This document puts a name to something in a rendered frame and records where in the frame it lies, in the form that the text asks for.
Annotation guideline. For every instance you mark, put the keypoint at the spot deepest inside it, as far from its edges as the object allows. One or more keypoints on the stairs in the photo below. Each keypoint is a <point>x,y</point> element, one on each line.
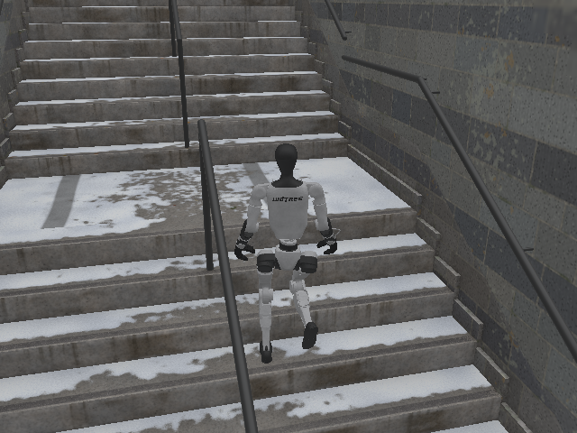
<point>132,336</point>
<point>101,91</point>

